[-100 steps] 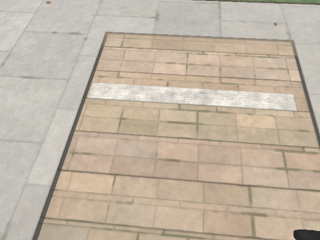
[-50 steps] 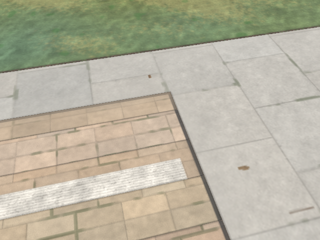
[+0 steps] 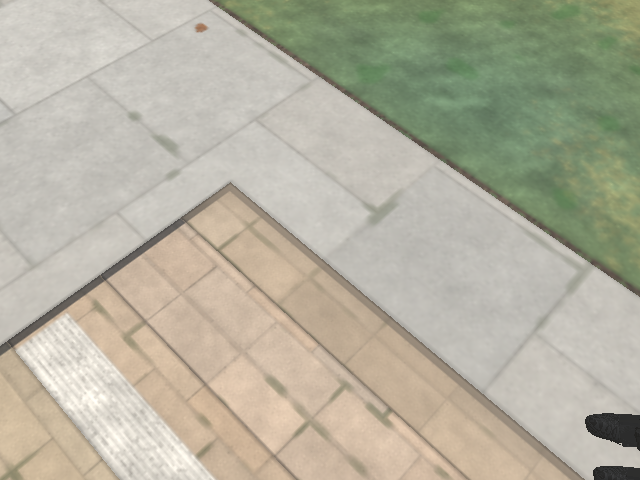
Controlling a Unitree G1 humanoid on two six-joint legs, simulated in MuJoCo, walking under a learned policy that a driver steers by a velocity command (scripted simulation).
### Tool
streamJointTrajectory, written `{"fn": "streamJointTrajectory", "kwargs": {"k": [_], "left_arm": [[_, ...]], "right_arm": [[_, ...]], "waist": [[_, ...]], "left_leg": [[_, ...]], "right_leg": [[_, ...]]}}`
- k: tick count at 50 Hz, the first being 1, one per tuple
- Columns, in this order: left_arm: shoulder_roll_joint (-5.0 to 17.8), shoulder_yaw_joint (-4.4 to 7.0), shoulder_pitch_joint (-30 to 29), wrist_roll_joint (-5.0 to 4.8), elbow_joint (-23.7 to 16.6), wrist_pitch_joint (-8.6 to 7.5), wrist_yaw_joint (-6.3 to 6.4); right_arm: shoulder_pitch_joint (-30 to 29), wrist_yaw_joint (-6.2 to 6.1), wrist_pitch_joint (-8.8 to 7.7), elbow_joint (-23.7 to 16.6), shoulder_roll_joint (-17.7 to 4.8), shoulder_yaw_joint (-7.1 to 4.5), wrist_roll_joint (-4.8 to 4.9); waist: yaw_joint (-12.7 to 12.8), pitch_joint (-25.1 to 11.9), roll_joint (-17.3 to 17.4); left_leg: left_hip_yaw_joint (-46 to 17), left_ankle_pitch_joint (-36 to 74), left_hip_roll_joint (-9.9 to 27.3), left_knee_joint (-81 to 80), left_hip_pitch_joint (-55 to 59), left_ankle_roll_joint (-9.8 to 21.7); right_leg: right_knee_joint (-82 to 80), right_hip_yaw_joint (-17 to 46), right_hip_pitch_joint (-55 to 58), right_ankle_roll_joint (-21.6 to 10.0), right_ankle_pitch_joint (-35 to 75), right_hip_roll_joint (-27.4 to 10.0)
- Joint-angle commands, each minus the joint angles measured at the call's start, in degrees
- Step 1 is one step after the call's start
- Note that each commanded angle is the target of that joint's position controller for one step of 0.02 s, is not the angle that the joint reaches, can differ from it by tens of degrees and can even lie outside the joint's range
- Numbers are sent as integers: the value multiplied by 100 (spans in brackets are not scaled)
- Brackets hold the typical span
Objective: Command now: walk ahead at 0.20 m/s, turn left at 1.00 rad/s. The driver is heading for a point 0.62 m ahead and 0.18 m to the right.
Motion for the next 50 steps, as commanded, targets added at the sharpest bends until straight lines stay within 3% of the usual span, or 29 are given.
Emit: {"fn": "streamJointTrajectory", "kwargs": {"k": [1, 2, 3, 4, 5, 9, 11, 14, 17, 19, 20, 21, 22, 23, 24, 27, 29, 30, 32, 34, 35, 36, 37, 38, 39, 40, 42, 46, 50], "left_arm": [[887, -48, 245, 126, -855, -211, -167], [986, -36, -261, 68, -968, -192, -143], [851, -50, -440, 131, -925, -141, -62], [828, -59, -436, 167, -881, -70, -6], [840, -50, -402, 155, -834, 13, -11], [366, -187, -452, 174, -787, 130, 23], [264, -231, -529, 137, -804, 218, 27], [233, -242, -792, 110, -906, 314, 34], [238, -239, -993, 98, -1005, 283, -2], [172, -229, -864, 99, -982, 214, -67], [122, -220, -699, 133, -927, 176, -106], [340, -186, -694, 265, -962, 153, -112], [730, -118, -883, 368, -1070, 188, -89], [535, -139, -709, 420, -952, 180, -93], [462, -149, -726, 346, -938, 158, -92], [354, -177, -917, 118, -883, 192, -30], [139, -244, -944, 120, -800, 257, -64], [286, -182, -804, 70, -763, 308, -85], [758, -3, -375, 4, -705, 407, -83], [772, 35, -242, -133, -731, 471, -36], [811, 48, -345, -207, -753, 496, -4], [768, 42, -463, -212, -783, 488, 26], [490, -25, -869, -169, -969, 429, 18], [-101, -161, -1357, -237, -1380, 303, -21], [171, -108, -1405, -213, -1431, 173, -42], [327, -26, -1118, -211, -1316, 115, -108], [316, 6, -651, -132, -1110, 111, -178], [179, -37, -734, -139, -1224, 161, -313], [95, -118, -1106, -148, -1452, 218, -405]], "right_arm": [[1087, -64, -88, -511, -1314, -425, -231], [828, -62, -106, -533, -1164, -382, -98], [630, -91, -102, -508, -955, -334, 42], [445, -140, -84, -511, -786, -270, 70], [333, -186, -42, -506, -734, -243, 13], [594, -394, 55, -236, -698, -212, -74], [537, -470, 150, -200, -650, -178, -71], [449, -487, 252, -175, -523, -113, -90], [552, -435, 281, -105, -412, -68, -119], [534, -412, 285, -59, -306, -19, -89], [573, -411, 284, -9, -184, 23, -51], [908, -407, 254, 69, 17, 75, -94], [1560, -401, 226, 171, -2, 59, -150], [1102, -426, 177, 59, -360, -47, -130], [743, -456, 176, 39, -645, -147, -92], [832, -489, 365, 246, -291, -126, -84], [780, -459, 356, 286, 197, 37, -104], [536, -454, 318, 210, 301, 75, -113], [401, -478, 272, 196, 63, -9, -37], [679, -436, 199, 276, -69, -64, 52], [934, -391, 130, 372, -70, -90, 80], [1263, -364, 54, 516, -171, -136, 72], [2055, -398, -24, 731, -471, -226, 14], [2626, -379, -113, 935, -988, -376, -127], [2052, -362, -259, 783, -830, -331, -235], [1557, -427, -366, 623, -432, -210, -194], [1330, -458, -474, 585, -213, -138, -44], [1644, -435, -557, 733, -225, -98, -158], [1788, -408, -530, 929, -327, -94, -206]], "waist": [[-732, -3336, 859], [-662, -2625, 298], [-453, -2024, -308], [-301, -1762, -341], [-183, -1600, -220], [-248, -1772, -39], [-265, -1891, 122], [-365, -1708, 466], [-533, -1472, 747], [-437, -1393, 831], [-310, -1319, 789], [-452, -1260, 295], [-871, -1214, -1078], [-549, -1100, -1563], [-407, -1009, -1196], [-474, -979, -802], [-495, -976, -879], [-358, -919, -1091], [-151, -996, -1313], [-248, -1265, -1180], [-465, -1112, -1215], [-693, -962, -1162], [-1117, -959, -790], [-1317, -991, 1000], [-1137, -553, 1051], [-830, -398, 883], [-657, -435, 778], [-720, -176, 575], [-770, 224, 527]], "left_leg": [[-4701, 1823, 2195, -1488, 5188, 2042], [-4234, 1052, 1861, -1631, 4450, 1705], [-3779, 824, 1510, -1648, 3656, 1362], [-3359, 1347, 1365, -1618, 3019, 1213], [-2962, 1883, 1222, -1616, 2442, 1106], [-2222, 3504, 933, -1299, 1667, 923], [-2105, 2936, 814, -1260, 1544, 752], [-2164, 1344, 707, -1351, 1274, 547], [-2481, 613, 835, -1249, 1413, 507], [-2617, 599, 823, -1021, 1529, 393], [-2572, 306, 661, -879, 1456, 191], [-2270, -571, 325, -396, 1225, -188], [-1509, -2483, -421, 487, 719, -587], [-1192, -2913, -370, 1054, 551, -860], [-1169, -2799, -153, 1693, 546, -1022], [-1005, -2384, 57, 2364, 508, -1300], [-653, -2221, 228, 1313, 982, -1334], [-482, -2202, 169, 776, 1069, -1330], [-353, -2170, -48, 289, 994, -1309], [-253, -1957, -131, -597, 1485, -1097], [-150, -1614, -157, -1258, 2079, -880], [-230, -1406, 8, -1588, 2998, -622], [-827, -1802, 783, -1871, 4407, -287], [-2658, -3639, 2079, -2347, 4828, 224], [-3514, -3866, 2686, -2646, 4163, 550], [-3081, -3559, 2497, -2671, 4021, 394], [-2181, -2695, 2183, -2708, 4092, 71], [-832, -1588, 1930, -2915, 3497, -40], [177, -957, 1868, -3059, 3180, -123]], "right_leg": [[3507, 1743, -3506, 13, -281, 432], [2999, 1745, -3491, -54, 164, 294], [2499, 1710, -3394, 5, 400, 115], [2117, 1682, -3118, 49, 490, 9], [1801, 1603, -2717, 90, 505, -52], [915, 1220, -2174, 347, 961, 49], [563, 1184, -2010, 401, 1416, 34], [-9, 1147, -1740, 369, 1692, 0], [-701, 1119, -1554, 229, 1502, -7], [-1690, 1046, -1121, 46, 1745, 13], [-2589, 1008, -669, -94, 2394, -18], [-2959, 1547, -278, -314, 3192, -611], [-2990, 2523, -18, -951, 4465, -1586], [-3405, 3311, -562, -1681, 4183, -2096], [-3418, 3273, -632, -1756, 3770, -1972], [-3244, 2511, -534, -1415, 3626, -1468], [-3171, 1996, -638, -1166, 3651, -947], [-3088, 2003, -521, -1169, 3712, -808], [-2991, 2485, -62, -1371, 3889, -929], [-3425, 3016, -192, -1417, 705, -883], [-3629, 3163, -794, -1324, -572, -784], [-3656, 3136, -1713, -1099, -948, -607], [-2897, 2693, -3192, -638, -856, -244], [-995, 1172, -4574, -256, -27, 488], [94, 1531, -4935, -319, 297, -50], [660, 1642, -5033, -370, 781, -157], [1286, 1498, -5177, -270, 1360, -306], [2036, 1245, -5152, -55, 2250, -503], [1404, 981, -5022, -22, 2763, -661]]}}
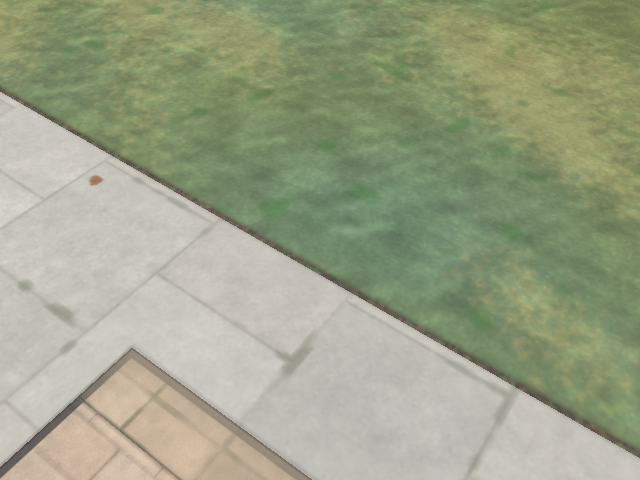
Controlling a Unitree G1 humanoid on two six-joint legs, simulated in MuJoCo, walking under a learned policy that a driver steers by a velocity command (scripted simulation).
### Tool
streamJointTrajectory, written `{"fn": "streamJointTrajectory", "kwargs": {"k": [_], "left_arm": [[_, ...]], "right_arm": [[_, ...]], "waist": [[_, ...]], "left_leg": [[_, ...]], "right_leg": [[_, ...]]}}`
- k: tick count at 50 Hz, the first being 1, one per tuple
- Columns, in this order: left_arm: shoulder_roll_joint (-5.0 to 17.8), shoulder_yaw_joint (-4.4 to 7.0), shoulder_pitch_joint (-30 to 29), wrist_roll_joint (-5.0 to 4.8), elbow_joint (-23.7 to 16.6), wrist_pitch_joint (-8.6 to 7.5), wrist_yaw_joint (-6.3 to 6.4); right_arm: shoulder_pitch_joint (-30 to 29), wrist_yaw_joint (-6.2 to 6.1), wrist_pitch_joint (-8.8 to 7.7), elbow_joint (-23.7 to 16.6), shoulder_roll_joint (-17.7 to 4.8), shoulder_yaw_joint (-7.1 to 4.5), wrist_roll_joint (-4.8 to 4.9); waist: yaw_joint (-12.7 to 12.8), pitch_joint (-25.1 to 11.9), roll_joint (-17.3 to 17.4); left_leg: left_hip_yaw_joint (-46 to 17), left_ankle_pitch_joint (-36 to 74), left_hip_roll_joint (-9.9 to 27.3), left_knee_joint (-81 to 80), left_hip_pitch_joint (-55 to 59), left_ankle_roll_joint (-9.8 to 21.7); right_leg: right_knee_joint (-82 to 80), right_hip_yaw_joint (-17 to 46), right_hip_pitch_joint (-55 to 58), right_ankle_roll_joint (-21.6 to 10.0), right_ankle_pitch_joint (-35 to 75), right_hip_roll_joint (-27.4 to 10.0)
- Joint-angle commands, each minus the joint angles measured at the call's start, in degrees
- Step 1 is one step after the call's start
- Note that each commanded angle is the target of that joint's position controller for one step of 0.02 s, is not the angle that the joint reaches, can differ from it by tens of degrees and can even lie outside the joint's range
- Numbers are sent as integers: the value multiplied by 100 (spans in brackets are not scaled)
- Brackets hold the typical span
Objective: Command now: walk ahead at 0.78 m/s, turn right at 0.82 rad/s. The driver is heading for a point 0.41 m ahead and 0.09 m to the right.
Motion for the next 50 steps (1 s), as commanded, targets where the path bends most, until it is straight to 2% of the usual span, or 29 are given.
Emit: {"fn": "streamJointTrajectory", "kwargs": {"k": [1, 4, 6, 8, 9, 10, 11, 12, 13, 14, 15, 16, 17, 18, 21, 24, 27, 30, 32, 33, 34, 35, 36, 37, 39, 42, 45, 48, 50], "left_arm": [[76, -86, -1014, -13, -738, -89, -121], [-58, -183, -1443, -41, -874, -139, -269], [2, -178, -1389, -58, -888, -156, -315], [354, -12, -776, -107, -842, -128, -262], [731, 178, 223, -158, -639, -94, -229], [1299, 483, 1677, -159, -232, -6, -143], [1629, 517, 1981, -167, 100, 78, -29], [1866, 464, 1683, -24, -232, -90, -51], [1208, 328, 1831, 21, -252, -211, -94], [1111, 284, 1635, 141, -150, -323, -88], [1009, 229, 1087, 194, -222, -405, -91], [838, 176, 526, 266, -336, -431, -80], [674, 112, 267, 330, -406, -434, -54], [555, 71, 123, 281, -351, -428, -10], [508, 12, 223, 162, -88, -479, 146], [477, 3, 525, 119, 128, -354, 318], [594, 30, 986, 101, 401, -242, 426], [549, 48, 794, 216, 480, -176, 458], [437, 13, 370, 244, 365, -124, 391], [160, -64, 872, 340, 272, -117, 327], [-200, -183, 2153, 201, 620, -103, 269], [400, -93, 2115, 85, 777, -42, 214], [746, 16, 1190, 42, 585, 71, 228], [728, 19, 609, 105, 401, 181, 283], [474, -5, 524, 177, 351, 375, 337], [20, -128, 837, 240, 580, 351, 406], [119, -109, 718, 247, 681, 328, 416], [59, -98, 635, 341, 776, 311, 381], [240, -88, 428, 433, 668, 258, 403]], "right_arm": [[-348, 6, -84, -290, -784, -143, -18], [-179, 26, -24, -120, -965, -191, 51], [-333, 56, 46, -93, -1165, -227, 65], [-326, 51, 131, -40, -1494, -291, 75], [-435, 63, 160, -79, -1664, -335, 92], [-618, 49, 91, -228, -1645, -315, 155], [-378, 56, -40, -357, -590, -24, -25], [-112, 91, -340, -910, -244, 165, 115], [-1212, 79, -532, -1063, -1043, 25, 264], [-1557, 46, -591, -1226, -981, 26, 443], [-1431, -18, -583, -1091, -836, 83, 316], [-1174, -19, -497, -962, -807, 52, 207], [-892, 22, -356, -814, -861, 19, 182], [-749, 50, -224, -757, -852, -2, 138], [-1309, 69, -90, -854, -585, 83, -45], [-1977, 176, -199, -880, -255, 218, -72], [-2602, 387, -313, -1024, -332, 200, 9], [-2071, 441, -339, -866, -739, 26, -8], [-870, 387, -368, -496, -891, -76, -69], [-672, 340, -381, -535, -1175, -92, -225], [-721, 330, -327, -522, -831, 54, -320], [-711, 347, -239, -574, -630, 65, -112], [-1248, 330, -126, -698, -549, 82, 55], [-1634, 300, -31, -733, -397, 167, 68], [-2042, 257, 107, -713, -343, 221, -16], [-1954, 231, 163, -557, -407, 164, -84], [-1810, 184, 229, -443, -576, 105, -2], [-1934, 139, 336, -385, -466, 157, 38], [-1774, 144, 344, -287, -311, 208, 2]], "waist": [[-22, 1246, 812], [-128, 1506, 595], [76, 1393, 662], [620, 707, 1178], [1200, 82, 1360], [1932, -655, 1091], [1449, -591, -479], [844, -2077, -1750], [1425, -1880, -519], [1162, -786, -318], [726, -312, 480], [353, -84, 582], [154, 56, 344], [29, 93, 164], [138, 419, 172], [531, 206, 102], [882, 97, -144], [531, -34, -350], [-145, -407, -201], [91, -1144, 761], [539, -2092, 1839], [328, -2407, 1228], [243, -1547, 613], [311, -850, 280], [618, -141, 573], [634, -244, 937], [521, -564, 876], [619, -226, 868], [517, 164, 533]], "left_leg": [[-244, 692, 1353, -989, -500, 784], [222, 1121, 1465, -1126, -154, 720], [673, 3333, 1383, -739, -53, 643], [812, 7157, 1465, 577, 159, 636], [812, 8126, 1500, 1875, -132, 632], [741, 7486, 1286, 3628, -1306, 456], [392, 605, 513, 5910, -3346, 170], [-1062, -1220, -514, 7549, -4875, 103], [-1711, -331, -154, 7418, -5164, 343], [-1518, 9, -73, 7182, -5368, 405], [-1513, 249, 219, 6746, -4887, 368], [-1494, 366, 431, 6421, -4349, 285], [-1439, 343, 604, 6292, -3883, 241], [-1323, 378, 690, 5968, -3778, 129], [-767, 1044, 376, 4627, -3516, -92], [-451, 2888, -84, 2566, -3096, -130], [-569, 4090, -279, 1447, -2972, 39], [-842, 3614, -325, 1203, -2662, 287], [-687, 4116, -327, 829, -1612, 441], [-1630, 6377, 704, 1515, 50, 1013], [-3756, 7220, 2155, 1553, 1360, 2239], [-4299, 5469, 2080, 1136, 1151, 2349], [-3772, 3493, 1797, 799, 263, 2076], [-3436, 2319, 1564, 447, -762, 1806], [-2743, 1070, 979, -57, -2198, 1400], [-2008, 1651, 632, -94, -2519, 1330], [-2084, 695, 792, -87, -2322, 1394], [-1957, -953, 582, -154, -2901, 1014], [-1695, -1288, 286, 132, -2990, 571]], "right_leg": [[-553, -178, -823, -50, 440, -279], [-1460, -555, -574, -378, 382, -314], [-2016, -1048, 267, -703, -2, -12], [-1915, -1536, 1571, -973, -635, 645], [-1972, -1586, 2946, -1156, -904, 956], [-2560, -1140, 5265, -1435, -545, 1080], [-2748, 709, 6691, -1594, -1087, 225], [-4674, 4656, 7787, -2811, -3683, -966], [-5489, 4874, 7431, -2263, -4080, -1003], [-5647, 4463, 6449, -2097, -2944, -1037], [-5455, 3698, 5294, -1954, -1407, -918], [-5188, 2815, 4374, -1912, 15, -668], [-5107, 2047, 3751, -1822, 1433, -493], [-5229, 1681, 3466, -1825, 1961, -437], [-5329, 549, 2708, -1572, 3757, 141], [-5147, -48, 2985, -1108, 3403, 569], [-5132, 346, 3701, -934, 2516, 172], [-4475, 709, 4368, -898, 2566, -67], [-2941, 550, 4496, -700, 3111, 229], [-1195, 617, 3439, -412, 1064, 712], [664, 867, 2258, -7, -3340, 1402], [1061, 1324, 2156, -14, -3209, 1191], [1028, 1014, 1887, 36, -2862, 906], [740, 710, 1842, 64, -2475, 721], [-274, 411, 2363, 103, -2071, 425], [-1777, 33, 3094, 130, -2221, 408], [-2695, 13, 3480, 13, -1405, 322], [-3590, -190, 4001, -203, -706, 413], [-4261, 343, 3698, -462, -1002, -18]]}}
